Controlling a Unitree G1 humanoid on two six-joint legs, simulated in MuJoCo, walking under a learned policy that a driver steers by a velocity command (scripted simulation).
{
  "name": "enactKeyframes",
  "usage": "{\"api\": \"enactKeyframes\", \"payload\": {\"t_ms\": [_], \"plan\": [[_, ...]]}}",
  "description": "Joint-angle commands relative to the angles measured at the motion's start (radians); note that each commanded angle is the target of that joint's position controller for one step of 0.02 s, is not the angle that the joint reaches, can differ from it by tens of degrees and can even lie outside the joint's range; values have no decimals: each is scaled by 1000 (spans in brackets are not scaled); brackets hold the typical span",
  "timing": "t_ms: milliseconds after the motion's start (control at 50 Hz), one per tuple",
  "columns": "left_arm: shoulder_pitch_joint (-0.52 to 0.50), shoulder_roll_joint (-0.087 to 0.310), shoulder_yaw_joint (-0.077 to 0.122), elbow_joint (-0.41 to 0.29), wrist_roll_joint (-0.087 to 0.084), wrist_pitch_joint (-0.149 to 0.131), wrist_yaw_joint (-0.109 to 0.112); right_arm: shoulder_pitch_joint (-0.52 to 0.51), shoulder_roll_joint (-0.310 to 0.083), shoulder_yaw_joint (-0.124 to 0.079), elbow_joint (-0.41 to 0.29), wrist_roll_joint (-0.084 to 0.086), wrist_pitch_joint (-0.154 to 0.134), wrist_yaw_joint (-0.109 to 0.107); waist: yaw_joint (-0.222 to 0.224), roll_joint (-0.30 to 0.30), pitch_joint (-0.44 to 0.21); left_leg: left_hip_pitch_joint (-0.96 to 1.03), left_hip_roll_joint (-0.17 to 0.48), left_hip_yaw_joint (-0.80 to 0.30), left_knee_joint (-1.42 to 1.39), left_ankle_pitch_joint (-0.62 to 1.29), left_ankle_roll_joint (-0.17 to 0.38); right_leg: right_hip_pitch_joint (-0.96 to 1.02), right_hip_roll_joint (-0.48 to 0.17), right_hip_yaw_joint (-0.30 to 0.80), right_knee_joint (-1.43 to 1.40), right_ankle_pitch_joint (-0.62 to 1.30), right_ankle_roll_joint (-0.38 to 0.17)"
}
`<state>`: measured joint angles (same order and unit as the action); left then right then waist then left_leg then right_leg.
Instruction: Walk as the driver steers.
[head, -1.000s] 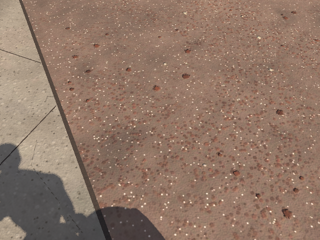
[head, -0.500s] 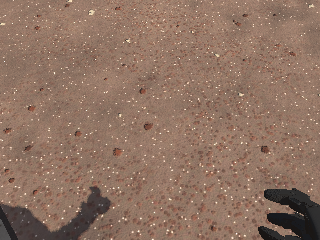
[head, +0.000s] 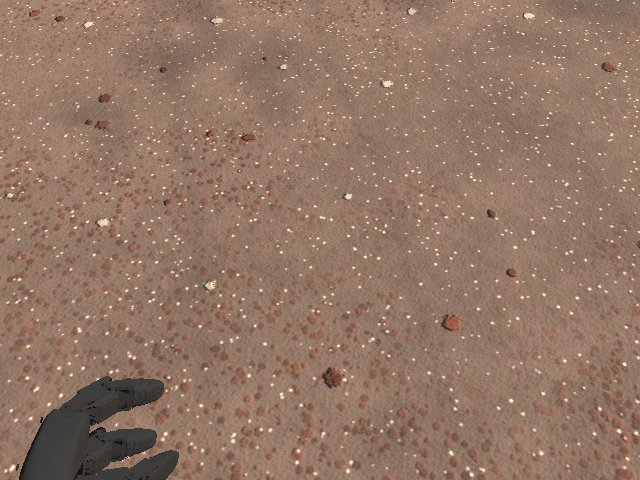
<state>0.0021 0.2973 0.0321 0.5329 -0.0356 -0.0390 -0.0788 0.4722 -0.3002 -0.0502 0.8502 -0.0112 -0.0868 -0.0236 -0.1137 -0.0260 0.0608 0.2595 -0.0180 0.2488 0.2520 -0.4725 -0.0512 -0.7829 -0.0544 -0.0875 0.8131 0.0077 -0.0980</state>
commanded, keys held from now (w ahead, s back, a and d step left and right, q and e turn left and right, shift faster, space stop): e+shift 0.02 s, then q+shift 0.22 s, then shift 0.76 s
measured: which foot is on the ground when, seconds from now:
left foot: down 0.00-0.06, up 0.08-0.48, down 0.50-1.00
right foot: up 0.00-0.04, down 0.06-1.00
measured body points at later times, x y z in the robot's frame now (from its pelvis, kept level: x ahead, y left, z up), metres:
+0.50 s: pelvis +0.28 +0.03 +0.03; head +0.30 +0.03 +0.48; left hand +0.39 +0.29 -0.09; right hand +0.41 -0.23 -0.09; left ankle +0.38 +0.16 -0.70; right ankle +0.23 -0.05 -0.71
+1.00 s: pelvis +0.34 +0.03 +0.03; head +0.35 +0.02 +0.48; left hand +0.39 +0.29 -0.11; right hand +0.47 -0.22 -0.10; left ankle +0.38 +0.16 -0.71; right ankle +0.28 -0.08 -0.71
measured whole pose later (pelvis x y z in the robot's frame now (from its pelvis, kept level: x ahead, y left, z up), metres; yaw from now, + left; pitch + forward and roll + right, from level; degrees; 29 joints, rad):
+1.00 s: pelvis +0.34 +0.03 +0.03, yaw +0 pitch -1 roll +0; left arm 0.22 0.22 0.02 1.02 0.00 0.00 0.03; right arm 0.12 -0.24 -0.04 0.90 -0.01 0.01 -0.02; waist 0.01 0.02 0.03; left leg -0.30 0.01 -0.01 0.51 -0.20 -0.01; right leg -0.15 -0.01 -0.02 0.52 -0.36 0.00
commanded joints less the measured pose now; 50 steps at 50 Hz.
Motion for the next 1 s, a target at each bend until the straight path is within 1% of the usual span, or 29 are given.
{"api": "enactKeyframes", "payload": {"t_ms": [20, 40, 60, 80, 100, 120, 140, 160, 180, 220, 280, 320, 360, 420, 480, 500, 520, 540, 560, 580, 620, 640, 680, 700, 720, 740, 760, 840, 1000], "plan": [[202, 143, 67, -12, 3, -10, -12, -108, -269, -59, -98, 9, 7, -34, 234, 160, -78, -269, 238, -48, 376, 1666, 37, 509, 164, -111, -67, -27, -54], [433, 189, 99, 47, 9, 0, 2, -142, -251, -51, -111, 19, 3, -28, 345, 125, -172, -436, 231, -76, 643, 1523, 40, 840, 135, 2, -177, 88, -114], [458, 179, 88, 83, 11, 10, 31, -99, -140, -22, -111, 19, -12, -9, 296, -80, -164, -673, 75, -96, 995, 325, 30, 1065, 2, 207, -274, 231, -152], [374, 244, 74, 11, 70, -7, 49, 75, -55, 21, -146, 0, -40, 15, 143, -290, -424, -890, 4, -269, 1349, -202, 31, 1326, -284, 641, -154, 745, -332], [393, 176, 72, 15, 83, -4, 47, 12, -180, 2, -121, 39, -50, 26, 242, -89, -603, -879, 26, -405, 1363, -99, 47, 1269, -342, 734, -325, 498, -377], [347, 175, 66, 36, 67, -15, 41, -77, -186, -4, -136, 71, -43, 18, 208, 33, -422, -883, 60, -371, 1287, -24, 47, 1067, -307, 648, -405, 365, -329], [251, 141, 55, 42, 43, -29, 39, -125, -161, -3, -145, 70, -29, 3, 152, 125, -239, -896, 103, -341, 1201, 27, 34, 853, -272, 534, -447, 311, -274], [209, 103, 40, 48, 48, -44, 40, -114, -151, -3, -119, 65, -3, -5, 123, 129, -176, -834, 126, -353, 1162, 43, 22, 699, -260, 442, -467, 365, -251], [188, 97, 39, 63, 59, -56, 36, -75, -141, -6, -101, 62, 25, -7, 90, 101, -137, -739, 144, -363, 1105, 63, 11, 559, -233, 352, -507, 372, -228], [151, 72, 33, 101, 66, -70, 33, -33, -98, -8, -75, 51, 57, -12, 57, 32, -103, -655, 148, -354, 995, 104, -14, 425, -186, 199, -565, 386, -197], [138, 65, 29, 148, 74, -73, 52, -98, -63, -9, -96, 28, 60, -17, 61, -3, -99, -705, 135, -340, 841, 261, -36, 453, -137, 65, -575, 522, -162], [120, 58, 25, 164, 69, -57, 69, -140, -38, -1, -104, 18, 50, -6, 74, -13, -119, -699, 130, -316, 667, 398, -35, 516, -95, 0, -562, 493, -132], [141, 64, 25, 188, 64, -41, 79, -213, -18, 9, -119, 15, 43, 8, 114, -15, -125, -696, 121, -296, 520, 486, -32, 585, -95, -11, -551, 454, -126], [184, 85, 29, 237, 53, -17, 77, -266, -34, 9, -141, 11, 43, 22, 141, -30, -123, -696, 103, -284, 402, 457, -15, 670, -143, 34, -501, 421, -134], [168, 90, 31, 267, 24, 2, 79, -242, -62, -2, -143, -3, 42, 29, 100, -39, -121, -621, 64, -253, 255, 439, 39, 681, -151, 63, -364, 361, -93], [210, 71, 27, 285, 21, 1, 81, -223, -98, -13, -137, -8, 38, 25, 96, 2, -129, -538, 74, -282, 175, 675, 69, 658, -103, 55, -298, 261, -40], [286, 49, 21, 288, 50, -14, 81, -222, -177, -30, -142, -15, 37, 15, 145, 116, -179, -391, 175, -377, 253, 1129, 120, 572, -24, 22, -208, 62, 22], [362, 0, 5, 312, 56, -21, 77, -207, -142, -19, -137, -27, 45, 8, 155, 226, -270, -243, 299, -516, 273, 1268, 264, 445, 47, 14, -99, -266, 86], [293, 16, 4, 313, 46, -9, 77, -179, -55, 2, -124, -20, 53, 10, 101, 220, -311, -239, 343, -576, 231, 1177, 330, 425, 56, 67, -39, -526, 109], [238, 30, 8, 297, 31, 12, 78, -197, -37, 11, -114, -16, 57, 16, 97, 208, -296, -269, 338, -589, 189, 988, 332, 398, 42, 105, -9, -630, 115], [214, 38, 15, 310, 28, 55, 91, -294, -68, 2, -122, -8, 63, 21, 123, 157, -218, -393, 310, -569, 131, 726, 285, 408, 16, 128, -53, -573, 124], [229, 39, 17, 323, 30, 69, 98, -351, -81, -4, -129, -3, 67, 17, 147, 165, -196, -464, 284, -537, 115, 628, 252, 463, 9, 126, -132, -486, 126], [273, 19, 13, 366, 41, 77, 100, -403, -64, -4, -127, 5, 81, 13, 177, 161, -177, -565, 200, -445, 114, 416, 181, 606, 36, 89, -327, -234, 117], [268, 41, 16, 371, 54, 78, 99, -372, -47, -1, -113, 7, 81, 13, 157, 130, -167, -587, 159, -406, 118, 266, 135, 629, 11, 114, -362, -181, 103], [240, 81, 24, 370, 52, 78, 100, -350, -36, 0, -106, 1, 83, 12, 115, 59, -112, -571, 102, -349, 128, 139, 94, 537, -16, 141, -392, -301, 72], [207, 73, 22, 373, 46, 70, 100, -359, -27, 3, -101, -9, 82, 12, 100, 1, -68, -512, 68, -313, 148, 149, 66, 440, -17, 148, -414, -416, 48], [181, 44, 14, 372, 47, 58, 101, -368, -24, 2, -93, -13, 78, 8, 100, 1, -59, -464, 64, -310, 178, 225, 59, 411, -18, 148, -432, -424, 50], [211, 52, 16, 415, 44, 16, 105, -364, -30, -8, -57, 2, 70, -5, 112, 16, -109, -405, 70, -304, 240, 540, 88, 483, -9, 129, -401, -179, 76], [238, 40, 10, 470, 39, 28, 108, -381, -28, -15, 13, 6, 92, -5, 124, 20, -83, -404, 59, -290, 235, 542, 79, 526, -4, 119, -405, -119, 70]]}}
